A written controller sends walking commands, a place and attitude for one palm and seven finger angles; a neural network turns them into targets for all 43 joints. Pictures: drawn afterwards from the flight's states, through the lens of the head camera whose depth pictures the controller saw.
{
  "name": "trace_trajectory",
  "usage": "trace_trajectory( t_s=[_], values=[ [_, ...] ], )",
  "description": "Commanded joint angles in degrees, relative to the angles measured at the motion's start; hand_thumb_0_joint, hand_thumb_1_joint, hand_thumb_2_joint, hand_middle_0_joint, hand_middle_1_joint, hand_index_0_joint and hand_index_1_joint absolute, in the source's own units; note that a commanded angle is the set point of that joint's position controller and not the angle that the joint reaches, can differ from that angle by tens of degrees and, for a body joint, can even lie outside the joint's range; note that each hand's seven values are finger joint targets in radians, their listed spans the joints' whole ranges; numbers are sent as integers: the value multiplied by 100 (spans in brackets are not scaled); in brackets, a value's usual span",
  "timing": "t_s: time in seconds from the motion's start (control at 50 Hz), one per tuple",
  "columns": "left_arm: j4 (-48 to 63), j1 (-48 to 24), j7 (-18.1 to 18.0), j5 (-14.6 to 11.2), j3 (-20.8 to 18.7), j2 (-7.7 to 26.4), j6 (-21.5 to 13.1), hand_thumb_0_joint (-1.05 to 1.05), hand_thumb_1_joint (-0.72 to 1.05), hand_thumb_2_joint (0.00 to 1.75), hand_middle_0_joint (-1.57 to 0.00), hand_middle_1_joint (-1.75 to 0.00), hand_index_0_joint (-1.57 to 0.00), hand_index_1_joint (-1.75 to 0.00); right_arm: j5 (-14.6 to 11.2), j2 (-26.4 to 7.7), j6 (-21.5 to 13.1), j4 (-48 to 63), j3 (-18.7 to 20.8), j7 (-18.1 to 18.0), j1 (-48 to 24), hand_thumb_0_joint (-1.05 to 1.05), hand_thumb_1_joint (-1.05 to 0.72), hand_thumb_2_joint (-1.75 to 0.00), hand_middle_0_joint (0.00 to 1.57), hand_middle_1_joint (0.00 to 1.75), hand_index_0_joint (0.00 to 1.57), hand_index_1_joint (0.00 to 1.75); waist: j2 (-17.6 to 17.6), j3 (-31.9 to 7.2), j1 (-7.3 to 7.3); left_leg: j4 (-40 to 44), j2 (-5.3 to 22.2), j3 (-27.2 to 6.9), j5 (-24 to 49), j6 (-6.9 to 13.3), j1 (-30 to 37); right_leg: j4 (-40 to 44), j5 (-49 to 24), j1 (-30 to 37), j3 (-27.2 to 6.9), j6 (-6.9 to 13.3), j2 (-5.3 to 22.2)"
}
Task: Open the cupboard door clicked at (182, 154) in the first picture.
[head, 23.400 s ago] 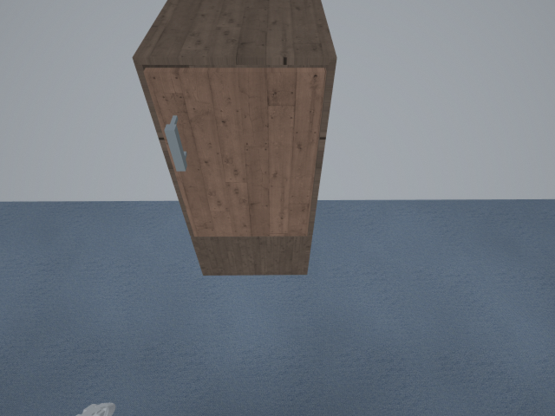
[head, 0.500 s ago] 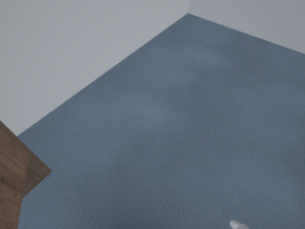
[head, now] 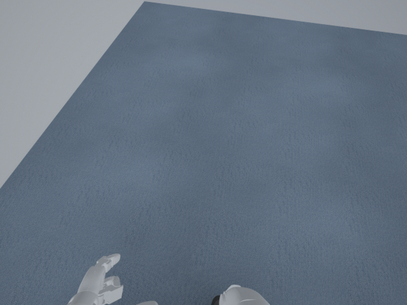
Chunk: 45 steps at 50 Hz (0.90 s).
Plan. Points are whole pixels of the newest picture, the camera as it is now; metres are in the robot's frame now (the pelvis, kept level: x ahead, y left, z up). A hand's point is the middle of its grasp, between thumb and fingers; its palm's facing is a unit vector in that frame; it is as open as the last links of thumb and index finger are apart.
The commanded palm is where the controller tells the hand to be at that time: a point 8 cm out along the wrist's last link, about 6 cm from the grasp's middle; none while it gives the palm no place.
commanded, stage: walk to a spot facing it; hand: left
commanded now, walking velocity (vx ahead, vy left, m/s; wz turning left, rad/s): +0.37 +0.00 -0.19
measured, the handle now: out of the picture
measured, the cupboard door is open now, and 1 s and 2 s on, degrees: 49 49 49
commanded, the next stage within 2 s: turn to face it in 0.66 s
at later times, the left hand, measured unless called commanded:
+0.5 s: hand (127, 265) +0.22 +0.18 -0.17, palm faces -0.03 -0.99 -0.16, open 7.3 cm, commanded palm none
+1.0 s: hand (181, 131) +0.60 +0.06 -0.14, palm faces -0.18 -0.96 -0.20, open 7.3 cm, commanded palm none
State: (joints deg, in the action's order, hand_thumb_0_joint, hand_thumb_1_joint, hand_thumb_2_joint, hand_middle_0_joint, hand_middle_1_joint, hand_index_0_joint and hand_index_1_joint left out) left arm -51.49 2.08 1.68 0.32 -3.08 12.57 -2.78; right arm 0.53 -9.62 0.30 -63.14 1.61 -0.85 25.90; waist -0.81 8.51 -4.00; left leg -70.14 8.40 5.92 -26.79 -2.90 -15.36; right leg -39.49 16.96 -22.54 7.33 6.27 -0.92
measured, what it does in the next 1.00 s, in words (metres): walks ahead: left foot, then right foot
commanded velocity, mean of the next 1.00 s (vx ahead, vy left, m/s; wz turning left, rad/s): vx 0.25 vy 0.00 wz -0.01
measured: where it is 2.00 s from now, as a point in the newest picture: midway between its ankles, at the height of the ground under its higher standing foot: (235, 215)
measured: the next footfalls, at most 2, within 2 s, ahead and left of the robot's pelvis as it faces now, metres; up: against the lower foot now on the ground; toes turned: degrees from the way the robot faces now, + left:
left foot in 0.42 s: +0.37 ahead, +0.10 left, +0.00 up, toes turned +1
right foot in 0.82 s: +0.49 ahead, -0.20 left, +0.00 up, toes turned -20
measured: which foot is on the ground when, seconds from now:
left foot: up 0.00-0.40, down 0.42-0.82, up 0.84-1.00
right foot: down 0.00-0.42, up 0.44-0.80, down 0.82-1.00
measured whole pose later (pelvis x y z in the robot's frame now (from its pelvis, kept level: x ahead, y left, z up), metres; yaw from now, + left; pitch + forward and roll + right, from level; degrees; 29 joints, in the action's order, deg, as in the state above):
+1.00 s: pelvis +0.46 -0.09 +0.02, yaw -8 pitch +0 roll +1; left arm -57.1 6.9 -0.5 0.9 -1.7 9.8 -3.0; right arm 0.6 -9.7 0.8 -63.0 1.9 -0.7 19.0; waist -0.5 4.2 -3.4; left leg -57.9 5.0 5.4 -25.3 -2.4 -25.1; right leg -30.0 16.3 -13.8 11.5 2.0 4.7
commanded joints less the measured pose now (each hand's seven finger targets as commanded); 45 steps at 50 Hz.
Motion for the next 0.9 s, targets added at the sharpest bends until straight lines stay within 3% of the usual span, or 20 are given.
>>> trace_trajectory(
  t_s=[0.0,0.06,0.18,0.28,0.34,0.36,0.38,0.4,0.42,0.46,0.5,0.6,0.72,0.74,0.76,0.78,0.8,0.82,0.84,0.88],
  values=[
    [-95,1006,-194,47,-162,686,-46,0,90,90,-20,-30,-20,-30,88,-412,-196,710,159,16,-402,0,-90,-90,20,30,20,30,-237,-753,314,-12,212,-486,770,30,-1579,2595,-1155,1036,-1939,559,1621],
    [-240,1104,-154,54,-145,519,-143,0,90,90,-20,-30,-20,-30,104,-296,-105,642,160,66,-282,0,-90,-90,20,30,20,30,-349,-766,150,875,81,-313,1107,-50,-1476,2693,-1413,963,-1470,481,1230],
    [-667,1853,-168,37,-102,373,-274,0,90,90,-20,-30,-20,-30,74,-302,-235,1078,178,161,-1616,0,-90,-90,20,30,20,30,-364,-621,473,2061,-84,-288,1606,-22,-2197,2477,-2891,2116,-1569,536,1243],
    [-893,2238,-244,52,-54,463,-268,0,90,90,-20,-30,-20,-30,44,-322,-305,1249,154,222,-2466,0,-90,-90,20,30,20,30,-499,-373,614,3011,-399,-63,1496,164,-1831,2195,-4109,2551,-1547,390,1343],
    [-907,2074,-256,24,-79,575,-270,0,90,90,-20,-30,-20,-30,90,-489,-360,921,188,125,-1591,0,-90,-90,20,30,20,30,-450,-692,65,3769,-907,313,1729,390,-48,1105,-5297,2065,-1160,153,1113],
    [-854,1989,-258,10,-78,553,-271,0,90,90,-20,-30,-20,-30,133,-719,-383,677,253,73,-738,0,-90,-90,20,30,20,30,-288,-1097,-318,4030,-651,6,2109,584,1425,35,-4727,1196,-1121,-20,977],
    [-732,2109,-220,-23,-70,325,-272,0,90,90,-20,-30,-20,-30,229,-1351,-412,484,410,26,155,0,-90,-90,20,30,20,30,877,-1819,-559,4106,793,-1906,2360,1159,2802,-1655,-2463,-137,-754,-277,315],
    [-576,2120,-178,-51,-30,179,-315,0,90,90,-20,-30,-20,-30,193,-1614,-369,408,426,10,598,0,-90,-90,20,30,20,30,1514,-2116,-484,4903,2032,-3303,2790,1767,3071,-3461,1267,-902,-611,-311,-204],
    [-546,1801,-207,0,-54,272,-277,0,90,90,-20,-30,-20,-30,124,-1462,-343,487,381,-19,204,0,-90,-90,20,30,20,30,864,-1688,-348,5238,2085,-3391,1926,1786,2280,-4091,1261,-1290,-981,-288,81],
    [-513,1428,-114,93,-104,144,-165,0,90,90,-20,-30,-20,-30,135,-869,-421,732,241,-29,-596,0,-90,-90,20,30,20,30,662,-603,36,5789,1617,-2578,752,1383,696,-4119,459,-1505,-1073,-383,549],
    [-595,1727,-29,151,-78,-105,-7,0,90,90,-20,-30,-20,-30,135,-653,-509,721,169,-49,-849,0,-90,-90,20,30,20,30,722,-591,374,5908,1204,-1456,1130,1077,319,-3444,129,-1204,-949,-466,680],
    [-448,1363,30,143,-63,-320,135,0,90,90,-20,-30,-20,-30,120,-709,-495,571,200,-1,-638,0,-90,-90,20,30,20,30,702,-461,446,6002,780,-19,1975,934,-58,-1176,-457,-468,-400,-587,764],
    [-257,804,92,140,-104,13,147,0,90,90,-20,-30,-20,-30,147,-950,-353,475,221,16,-433,0,-90,-90,20,30,20,30,727,-394,411,5429,906,207,1725,808,273,108,-613,234,13,-533,462],
    [-308,966,75,144,-106,105,117,0,90,90,-20,-30,-20,-30,132,-947,-330,447,196,9,-364,0,-90,-90,20,30,20,30,561,-505,498,4962,799,268,2189,717,239,474,-640,748,109,-483,329],
    [-533,1612,29,146,-127,297,44,0,90,90,-20,-30,-20,-30,92,-865,-325,385,158,19,-324,0,-90,-90,20,30,20,30,162,-816,791,4058,489,442,2671,548,29,884,-826,1741,11,-399,257],
    [-803,2454,-64,172,-232,814,-64,0,90,90,-20,-30,-20,-30,11,-645,-338,410,114,74,-308,0,-90,-90,20,30,20,30,-832,-1387,1133,2540,-39,795,1988,296,-989,1143,-1422,3133,-1258,-34,1307],
    [-944,2926,-132,84,-326,1385,-83,0,90,90,-20,-30,-20,-30,-60,-387,-332,551,80,47,-194,0,-90,-90,20,30,20,30,-1977,-1922,1152,833,-631,534,-1092,117,-1789,1791,-2603,3827,-2938,608,2811],
    [-886,2684,-205,33,-274,1308,-85,0,90,90,-20,-30,-20,-30,-64,-573,-266,534,123,2,-459,0,-90,-90,20,30,20,30,-1461,-1909,1138,213,-404,-274,-1061,152,-1822,1979,-2741,3257,-2844,762,2831],
    [-771,2216,-254,48,-214,1130,-49,0,90,90,-20,-30,-20,-30,-63,-476,-241,545,131,-18,-715,0,-90,-90,20,30,20,30,-1312,-1485,975,-134,-293,-434,-681,138,-2006,2009,-2868,2747,-2551,750,2763],
    [-577,1503,-314,62,-98,694,-26,0,90,90,-20,-30,-20,-30,-26,-336,-173,415,94,-3,-671,0,-90,-90,20,30,20,30,-658,-1146,622,356,-57,-596,-86,128,-1680,1988,-3323,1951,-1247,419,2400]
  ],
)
